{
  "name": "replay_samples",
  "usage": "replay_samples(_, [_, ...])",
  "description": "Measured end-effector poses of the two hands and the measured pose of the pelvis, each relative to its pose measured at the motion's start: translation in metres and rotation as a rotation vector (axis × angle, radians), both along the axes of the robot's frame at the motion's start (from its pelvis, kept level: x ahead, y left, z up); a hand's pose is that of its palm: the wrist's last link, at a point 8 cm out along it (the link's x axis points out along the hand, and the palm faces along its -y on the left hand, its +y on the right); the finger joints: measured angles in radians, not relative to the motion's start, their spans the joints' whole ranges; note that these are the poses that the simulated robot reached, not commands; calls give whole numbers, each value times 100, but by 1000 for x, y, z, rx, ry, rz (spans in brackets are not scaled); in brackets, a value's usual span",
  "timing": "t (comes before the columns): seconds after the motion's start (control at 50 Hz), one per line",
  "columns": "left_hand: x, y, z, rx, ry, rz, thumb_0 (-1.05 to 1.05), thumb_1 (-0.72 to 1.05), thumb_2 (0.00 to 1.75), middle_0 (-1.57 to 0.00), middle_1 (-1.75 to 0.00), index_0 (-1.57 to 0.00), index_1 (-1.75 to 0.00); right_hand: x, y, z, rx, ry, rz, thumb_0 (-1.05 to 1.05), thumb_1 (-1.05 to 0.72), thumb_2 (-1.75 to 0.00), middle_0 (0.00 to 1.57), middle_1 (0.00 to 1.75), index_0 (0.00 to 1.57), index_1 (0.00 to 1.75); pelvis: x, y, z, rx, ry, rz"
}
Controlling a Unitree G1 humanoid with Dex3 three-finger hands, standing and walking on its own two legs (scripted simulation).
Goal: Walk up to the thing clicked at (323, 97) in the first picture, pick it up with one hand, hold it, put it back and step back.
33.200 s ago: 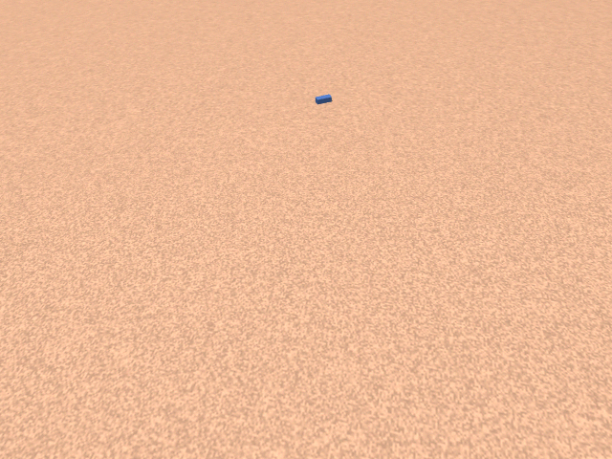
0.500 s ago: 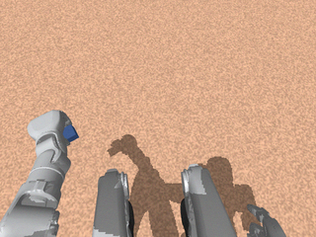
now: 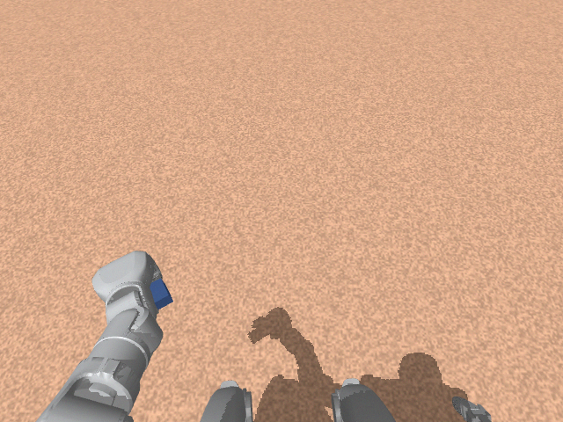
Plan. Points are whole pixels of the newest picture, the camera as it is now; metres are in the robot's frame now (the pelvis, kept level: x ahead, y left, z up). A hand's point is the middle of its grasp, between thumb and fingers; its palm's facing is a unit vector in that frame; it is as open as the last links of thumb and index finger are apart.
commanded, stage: lift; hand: left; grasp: from above
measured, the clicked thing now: (141, 303) +0.35 +0.25 -0.13
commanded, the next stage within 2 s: hold in 0.36 s
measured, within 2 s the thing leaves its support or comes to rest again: neither
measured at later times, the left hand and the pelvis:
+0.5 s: hand (129, 270) +0.36 +0.23 -0.01, palm faces -0.39 -0.23 -0.89, open 6.8 cm; pelvis +0.04 +0.00 +0.07, yaw +0 degrees
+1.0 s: hand (117, 260) +0.35 +0.23 +0.03, palm faces -0.37 -0.21 -0.90, open 6.8 cm; pelvis +0.04 +0.00 +0.09, yaw +0 degrees
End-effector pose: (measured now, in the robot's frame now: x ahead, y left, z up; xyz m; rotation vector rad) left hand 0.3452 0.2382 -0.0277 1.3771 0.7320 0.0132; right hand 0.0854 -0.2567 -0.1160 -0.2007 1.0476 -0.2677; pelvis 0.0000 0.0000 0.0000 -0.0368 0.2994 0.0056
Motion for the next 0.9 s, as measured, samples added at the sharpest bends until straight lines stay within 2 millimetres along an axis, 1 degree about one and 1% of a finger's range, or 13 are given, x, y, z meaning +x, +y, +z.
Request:
replay_samples(0.16, [5,-4,32,-4,-2,0,0,48,9,-100,-16,-101,-14,-1,-1,29,8,28,-2,1,-89,-89,20,30,20,29,14,0,32,13,-51,2])
replay_samples(0.26, [7,-4,48,-3,-3,0,0,49,8,-101,-14,-102,-12,3,-1,42,17,32,-2,1,-89,-89,20,30,20,29,22,0,46,19,-81,3])
replay_samples(0.38, [10,-6,66,-4,-6,2,0,49,7,-102,-12,-102,-10,13,-2,56,26,14,6,1,-88,-89,20,30,20,29,30,0,60,25,-112,3])
replay_samples(0.52, [15,-9,82,2,-18,-7,0,49,7,-103,-10,-103,-9,29,-2,68,38,-20,18,1,-88,-89,20,30,20,29,36,0,70,31,-142,0])
replay_samples(0.68, [18,-10,97,11,-28,-9,0,49,6,-104,-9,-103,-8,45,-1,77,55,-54,40,1,-89,-89,20,30,20,29,41,2,77,34,-169,-1])
replay_samples(0.9, [15,-7,112,13,-29,-2,0,50,5,-103,-8,-103,-8,55,7,85,85,-81,72,1,-89,-89,20,30,20,29,41,4,83,37,-201,-2])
